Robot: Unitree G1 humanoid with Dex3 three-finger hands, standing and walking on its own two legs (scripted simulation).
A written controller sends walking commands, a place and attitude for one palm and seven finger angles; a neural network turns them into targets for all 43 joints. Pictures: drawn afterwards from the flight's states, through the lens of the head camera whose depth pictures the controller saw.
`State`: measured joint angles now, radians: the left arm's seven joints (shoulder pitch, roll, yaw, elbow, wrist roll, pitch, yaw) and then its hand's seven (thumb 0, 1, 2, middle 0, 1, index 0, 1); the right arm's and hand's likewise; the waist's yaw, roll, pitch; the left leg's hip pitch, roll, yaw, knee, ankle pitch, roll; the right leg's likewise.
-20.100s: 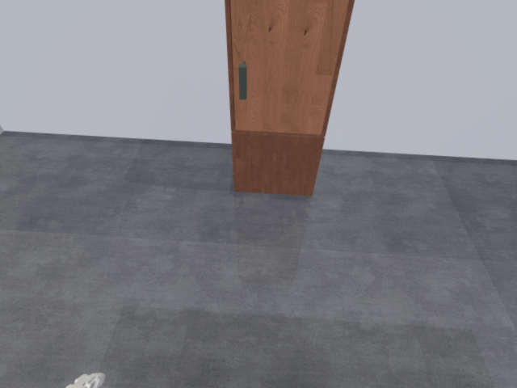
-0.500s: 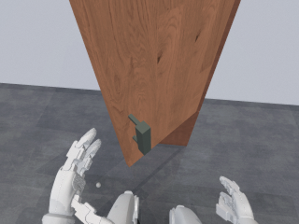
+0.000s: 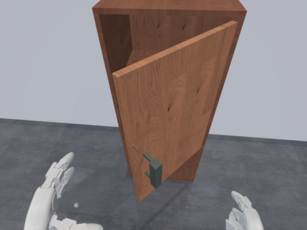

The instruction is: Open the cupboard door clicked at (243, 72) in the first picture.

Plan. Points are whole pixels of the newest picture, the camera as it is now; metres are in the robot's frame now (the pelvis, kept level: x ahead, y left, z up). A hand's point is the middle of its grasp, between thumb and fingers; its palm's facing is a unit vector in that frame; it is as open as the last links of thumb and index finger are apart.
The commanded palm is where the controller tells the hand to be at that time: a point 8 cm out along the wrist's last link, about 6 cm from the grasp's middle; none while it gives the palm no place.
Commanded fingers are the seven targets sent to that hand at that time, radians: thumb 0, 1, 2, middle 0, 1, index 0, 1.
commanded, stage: draw the hand back to the body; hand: left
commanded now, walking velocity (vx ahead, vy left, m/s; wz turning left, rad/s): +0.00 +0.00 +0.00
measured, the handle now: (151, 169) +0.32 +0.04 -0.05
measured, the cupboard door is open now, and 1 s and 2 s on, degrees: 48 48 48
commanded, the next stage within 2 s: step back with the hand held close in 0.90 s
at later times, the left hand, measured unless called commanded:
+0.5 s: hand (16, 155) +0.20 +0.26 +0.20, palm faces +0.42 -0.81 -0.41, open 9.3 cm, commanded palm +0.16 +0.31 +0.22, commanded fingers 0.00 0.90 0.90 -0.20 -0.30 -0.20 -0.30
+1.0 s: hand (20, 153) +0.20 +0.24 +0.21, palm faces +0.44 -0.81 -0.39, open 7.4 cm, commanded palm +0.15 +0.29 +0.23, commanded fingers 0.00 0.90 0.90 -0.20 -0.30 -0.20 -0.30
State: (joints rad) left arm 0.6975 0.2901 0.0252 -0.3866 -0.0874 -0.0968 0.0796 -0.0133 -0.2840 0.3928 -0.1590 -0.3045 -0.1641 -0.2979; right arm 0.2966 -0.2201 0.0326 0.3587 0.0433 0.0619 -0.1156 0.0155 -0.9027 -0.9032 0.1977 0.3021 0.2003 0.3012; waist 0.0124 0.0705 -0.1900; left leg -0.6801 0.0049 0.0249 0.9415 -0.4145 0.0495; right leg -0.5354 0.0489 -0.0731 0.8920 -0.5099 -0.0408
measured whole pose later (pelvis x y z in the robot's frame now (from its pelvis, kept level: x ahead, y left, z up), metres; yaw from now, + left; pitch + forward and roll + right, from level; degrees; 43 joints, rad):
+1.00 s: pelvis +0.01 -0.01 +0.05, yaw +0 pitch -4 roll +0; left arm 0.50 0.35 0.33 -0.41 -0.10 -0.07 0.12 0.01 0.89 0.90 -0.21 -0.31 -0.21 -0.30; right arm 0.20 -0.24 0.03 0.61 0.01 -0.08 -0.07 0.02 -0.90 -0.90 0.20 0.30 0.20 0.30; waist 0.05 0.07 -0.01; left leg -0.18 -0.01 0.03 0.46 -0.22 0.03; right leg -0.04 0.05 -0.05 0.40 -0.31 -0.05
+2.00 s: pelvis -0.09 +0.01 +0.04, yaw +4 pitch +2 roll -3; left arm 0.57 0.42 0.44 -0.54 -0.06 -0.20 0.14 0.01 0.89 0.90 -0.21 -0.31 -0.21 -0.30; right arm 0.15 -0.22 0.00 0.58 0.00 -0.05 -0.05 0.01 -0.90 -0.90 0.20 0.30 0.20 0.30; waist 0.02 0.05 0.05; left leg -0.48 -0.01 0.02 0.48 -0.03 0.07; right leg -0.22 0.11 0.03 0.52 -0.33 -0.04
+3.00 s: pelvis -0.26 +0.09 +0.04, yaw -7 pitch -5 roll -3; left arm 0.44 0.46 0.44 -0.51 -0.07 -0.13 0.13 0.01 0.89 0.90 -0.21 -0.31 -0.21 -0.30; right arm 0.25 -0.16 0.02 0.65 -0.02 -0.14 -0.02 0.02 -0.90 -0.90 0.20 0.30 0.20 0.30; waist -0.07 -0.07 0.01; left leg -0.40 -0.03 0.03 0.40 -0.09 0.00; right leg -0.30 0.11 -0.02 0.90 -0.54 -0.04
